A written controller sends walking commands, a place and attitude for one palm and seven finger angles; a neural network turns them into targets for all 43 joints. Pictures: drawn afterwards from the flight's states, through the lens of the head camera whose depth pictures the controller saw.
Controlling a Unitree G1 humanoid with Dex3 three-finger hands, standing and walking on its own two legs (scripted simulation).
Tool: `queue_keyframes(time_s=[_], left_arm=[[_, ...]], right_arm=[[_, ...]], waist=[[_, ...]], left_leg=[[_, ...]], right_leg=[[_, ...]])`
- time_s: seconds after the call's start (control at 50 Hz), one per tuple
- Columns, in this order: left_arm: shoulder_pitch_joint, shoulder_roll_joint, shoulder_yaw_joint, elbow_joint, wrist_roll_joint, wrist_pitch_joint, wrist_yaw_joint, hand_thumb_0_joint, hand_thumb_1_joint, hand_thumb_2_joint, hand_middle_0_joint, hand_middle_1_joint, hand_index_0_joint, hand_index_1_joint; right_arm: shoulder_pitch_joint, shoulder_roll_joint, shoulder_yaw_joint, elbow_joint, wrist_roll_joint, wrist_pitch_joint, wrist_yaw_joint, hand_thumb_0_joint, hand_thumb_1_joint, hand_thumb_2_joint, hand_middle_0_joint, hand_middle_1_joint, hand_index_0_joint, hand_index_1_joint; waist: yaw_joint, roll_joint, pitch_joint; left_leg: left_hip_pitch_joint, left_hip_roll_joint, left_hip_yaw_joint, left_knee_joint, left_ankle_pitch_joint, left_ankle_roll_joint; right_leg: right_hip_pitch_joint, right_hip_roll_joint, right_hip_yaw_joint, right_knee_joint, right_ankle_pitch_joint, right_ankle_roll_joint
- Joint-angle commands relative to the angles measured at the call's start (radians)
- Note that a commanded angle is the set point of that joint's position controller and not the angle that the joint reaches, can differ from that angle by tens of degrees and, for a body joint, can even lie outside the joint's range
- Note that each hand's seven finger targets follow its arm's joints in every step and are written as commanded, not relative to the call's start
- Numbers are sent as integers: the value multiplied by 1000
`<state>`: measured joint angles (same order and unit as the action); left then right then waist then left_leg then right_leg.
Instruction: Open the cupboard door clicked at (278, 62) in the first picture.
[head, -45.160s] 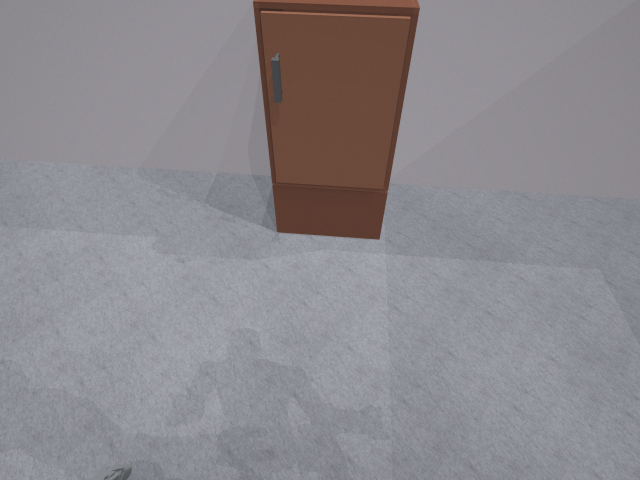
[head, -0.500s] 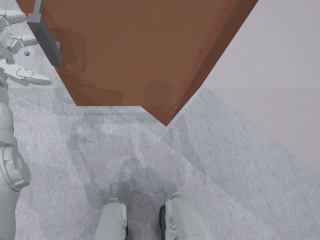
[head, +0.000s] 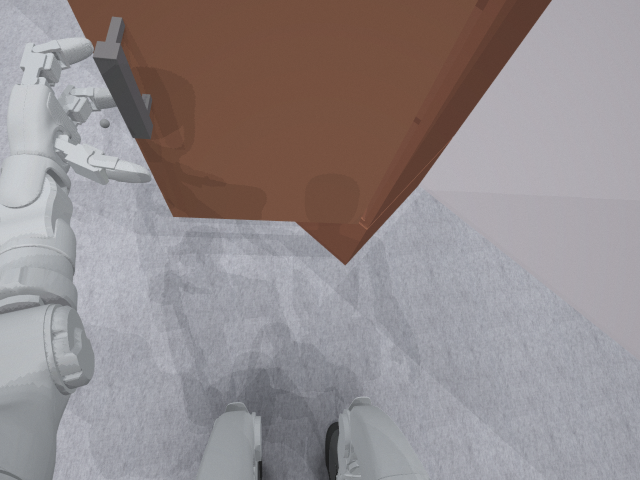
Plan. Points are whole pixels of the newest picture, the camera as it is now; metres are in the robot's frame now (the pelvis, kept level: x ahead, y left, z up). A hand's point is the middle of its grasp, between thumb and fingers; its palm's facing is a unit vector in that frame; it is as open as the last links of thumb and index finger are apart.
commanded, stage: slide the fingers in behind the handle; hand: left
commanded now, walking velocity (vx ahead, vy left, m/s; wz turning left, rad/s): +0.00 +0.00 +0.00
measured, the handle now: (130, 82) +0.57 +0.21 +0.05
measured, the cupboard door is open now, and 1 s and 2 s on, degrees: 42 41 41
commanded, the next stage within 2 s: move the hooked fingers beside the handle in 0.26 s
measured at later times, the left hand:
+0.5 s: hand (143, 118) +0.52 +0.19 +0.05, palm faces -0.03 -1.00 +0.03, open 14.5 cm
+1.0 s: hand (104, 119) +0.51 +0.23 +0.05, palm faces -0.02 -1.00 -0.03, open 14.0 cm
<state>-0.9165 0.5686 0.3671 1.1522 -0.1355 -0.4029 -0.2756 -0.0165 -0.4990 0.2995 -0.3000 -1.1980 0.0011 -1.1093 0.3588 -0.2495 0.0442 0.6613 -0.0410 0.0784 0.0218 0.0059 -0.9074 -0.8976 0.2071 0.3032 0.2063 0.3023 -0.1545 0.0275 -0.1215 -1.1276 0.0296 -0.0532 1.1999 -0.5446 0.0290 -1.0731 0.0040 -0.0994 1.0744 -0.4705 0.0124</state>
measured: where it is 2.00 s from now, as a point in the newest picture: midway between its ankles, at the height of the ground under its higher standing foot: outside the picture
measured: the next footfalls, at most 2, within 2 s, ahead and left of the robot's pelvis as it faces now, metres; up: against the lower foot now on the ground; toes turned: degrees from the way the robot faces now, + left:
none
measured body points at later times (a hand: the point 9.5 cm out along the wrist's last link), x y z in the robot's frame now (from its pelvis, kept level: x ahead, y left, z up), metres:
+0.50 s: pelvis +0.00 +0.00 +0.00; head +0.16 +0.03 +0.42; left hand +0.52 +0.25 +0.05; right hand +0.00 -0.27 -0.11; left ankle +0.00 +0.09 -0.64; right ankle +0.01 -0.14 -0.64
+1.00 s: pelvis -0.01 +0.00 -0.01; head +0.16 +0.02 +0.41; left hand +0.51 +0.28 +0.06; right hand -0.01 -0.28 -0.11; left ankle +0.00 +0.09 -0.64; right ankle +0.01 -0.14 -0.64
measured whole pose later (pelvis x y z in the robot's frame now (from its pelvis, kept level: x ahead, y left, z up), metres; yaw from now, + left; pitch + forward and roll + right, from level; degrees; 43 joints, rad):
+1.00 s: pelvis -0.01 +0.00 -0.01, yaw -2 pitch +27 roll -5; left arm -0.93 0.68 0.49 1.18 -0.10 -0.39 -0.42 -0.02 -0.50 0.30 -0.30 -1.20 -0.30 -1.20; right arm 0.36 -0.28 0.06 0.61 -0.01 0.08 -0.01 0.01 -0.91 -0.90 0.21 0.30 0.21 0.30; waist -0.19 0.03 -0.11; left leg -1.17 0.05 -0.02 1.24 -0.55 0.03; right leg -1.14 0.02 -0.07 1.12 -0.46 0.01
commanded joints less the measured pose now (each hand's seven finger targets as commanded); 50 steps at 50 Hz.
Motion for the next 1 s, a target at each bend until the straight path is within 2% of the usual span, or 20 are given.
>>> queue_keyframes(time_s=[0.0, 0.08, 0.14, 0.2, 0.24, 0.32, 0.36, 0.4, 0.44, 0.5, 0.52, 0.58, 0.62, 0.64, 0.7, 0.72, 0.74, 0.84, 0.9, 0.98], left_arm=[[-507, 81, -81, -248, 39, -89, -70, 0, -500, 300, -300, -1200, -300, -1200], [-519, 33, -123, -261, 36, -98, -74, 0, -500, 300, -300, -1200, -300, -1200], [-514, 84, -78, -229, 32, -99, -73, 0, -500, 300, -300, -1200, -300, -1200], [-523, 70, -89, -246, 32, -102, -78, 0, -500, 300, -300, -1200, -300, -1200], [-515, 72, -89, -259, 30, -109, -81, 0, -500, 300, -300, -1200, -300, -1200], [-538, 62, -96, -252, 23, -105, -75, 0, -500, 300, -300, -1200, -300, -1200], [-520, 94, -64, -204, 26, -94, -71, 0, -500, 300, -300, -1200, -300, -1200], [-489, 182, 35, -156, 10, -74, -53, 0, -500, 300, -300, -1200, -300, -1200], [-464, 289, 122, -137, 23, -66, -27, 0, -500, 300, -300, -1200, -300, -1200], [-429, 332, 132, -169, 71, -77, -4, 0, -500, 300, -300, -1200, -300, -1200], [-400, 365, 155, -192, 80, -91, -1, 0, -500, 300, -300, -1200, -300, -1200], [-365, 378, 165, -204, 76, -94, -19, 0, -500, 300, -300, -1200, -300, -1200], [-387, 354, 153, -199, 46, -87, -48, 0, -500, 300, -300, -1200, -300, -1200], [-375, 363, 161, -185, 37, -78, -63, 0, -500, 300, -300, -1200, -300, -1200], [-392, 396, 174, -144, 21, -44, -97, 0, -500, 300, -300, -1200, -300, -1200], [-419, 380, 155, -146, 22, -46, -107, 0, -500, 300, -300, -1200, -300, -1200], [-433, 398, 164, -167, 22, -49, -111, 0, -500, 300, -300, -1200, -300, -1200], [-426, 404, 165, -200, 15, -69, -135, 0, -500, 300, -300, -1200, -300, -1200], [-385, 375, 145, -151, 11, -46, -150, 0, -500, 300, -300, -1200, -300, -1200], [-415, 382, 135, -163, 16, -26, -146, 0, -500, 300, -300, -1200, -300, -1200]], right_arm=[[206, -203, -74, -22, 3, -2, -14, 0, -900, -900, 200, 300, 200, 300], [201, -198, -75, -20, 1, -2, -11, 0, -900, -900, 200, 300, 200, 300], [205, -206, -72, -20, 1, -1, -15, 0, -900, -900, 200, 300, 200, 300], [202, -203, -73, -21, 1, -3, -16, 0, -900, -900, 200, 300, 200, 300], [202, -203, -76, -20, 2, -3, -16, 0, -900, -900, 200, 300, 200, 300], [204, -204, -72, -19, 2, -5, -18, 0, -900, -900, 200, 300, 200, 300], [200, -206, -71, -19, 7, -3, -21, 0, -900, -900, 200, 300, 200, 300], [199, -210, -65, -30, 12, -1, -26, 0, -900, -900, 200, 300, 200, 300], [198, -212, -56, -52, 9, -4, -29, 0, -900, -900, 200, 300, 200, 300], [191, -202, -47, -88, 6, -3, -20, 0, -900, -900, 200, 300, 200, 300], [191, -202, -48, -102, 5, -3, -20, 0, -900, -900, 200, 300, 200, 300], [186, -206, -51, -118, 12, 1, -18, 0, -900, -900, 200, 300, 200, 300], [189, -208, -51, -116, 18, 3, -24, 0, -900, -900, 200, 300, 200, 300], [187, -214, -53, -114, 23, 4, -26, 0, -900, -900, 200, 300, 200, 300], [191, -222, -49, -105, 31, 1, -39, 0, -900, -900, 200, 300, 200, 300], [195, -220, -48, -101, 31, -2, -43, 0, -900, -900, 200, 300, 200, 300], [199, -222, -49, -94, 30, -5, -45, 0, -900, -900, 200, 300, 200, 300], [209, -225, -53, -81, 24, -10, -45, 0, -900, -900, 200, 300, 200, 300], [202, -226, -52, -78, 30, -7, -45, 0, -900, -900, 200, 300, 200, 300], [198, -232, -50, -80, 30, -5, -48, 0, -900, -900, 200, 300, 200, 300]], waist=[[-92, 242, -521], [-97, 275, -524], [-97, 224, -522], [-99, 223, -528], [-90, 262, -558], [-104, 234, -516], [-96, 215, -509], [-77, 174, -490], [-52, 179, -509], [-37, 183, -506], [-18, 187, -533], [-19, 162, -561], [-38, 157, -544], [-31, 149, -540], [-48, 98, -495], [-61, 105, -501], [-54, 147, -523], [-48, 190, -582], [-50, 179, -518], [-51, 206, -492]], left_leg=[[617, 16, -77, -123, 607, -33], [655, 18, -81, -122, 647, -43], [613, 16, -76, -120, 613, -31], [607, 14, -74, -122, 605, -28], [645, 15, -75, -117, 644, -35], [611, 14, -79, -122, 606, -30], [579, 12, -72, -120, 566, -27], [499, 6, -58, -122, 520, -17], [441, 1, -43, -115, 518, -11], [398, 0, -22, -108, 509, -4], [403, 0, -22, -105, 537, -5], [383, 3, -10, -100, 531, -2], [383, 4, -12, -105, 517, 2], [373, 4, -8, -109, 494, -1], [292, 2, -1, -106, 420, 10], [309, 2, -4, -101, 420, 13], [337, 4, -7, -100, 439, 9], [416, 10, -23, -83, 528, 0], [398, 12, -23, -90, 494, -2], [418, 14, -29, -100, 470, -4]], right_leg=[[44, 54, 17, -86, 286, -49], [20, 54, 13, -87, 285, -49], [52, 56, 17, -85, 295, -47], [63, 54, 18, -85, 300, -48], [49, 54, 19, -83, 306, -49], [48, 55, 14, -83, 291, -49], [54, 54, 19, -83, 282, -48], [104, 52, 25, -80, 287, -45], [152, 49, 34, -60, 316, -45], [192, 47, 47, -49, 340, -39], [221, 49, 50, -37, 366, -44], [258, 50, 59, -38, 394, -36], [251, 53, 57, -44, 389, -35], [252, 52, 58, -50, 373, -31], [265, 51, 69, -62, 348, -24], [242, 52, 69, -57, 342, -26], [230, 49, 68, -56, 346, -25], [194, 51, 60, -42, 372, -31], [162, 51, 53, -51, 333, -30], [118, 51, 46, -59, 285, -31]])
